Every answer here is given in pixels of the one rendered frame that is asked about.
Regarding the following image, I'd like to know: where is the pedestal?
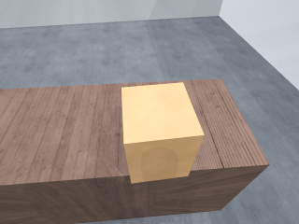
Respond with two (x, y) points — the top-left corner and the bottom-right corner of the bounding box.
(0, 78), (270, 224)

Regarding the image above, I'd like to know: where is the carton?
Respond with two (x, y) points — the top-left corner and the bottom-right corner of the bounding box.
(121, 82), (204, 184)

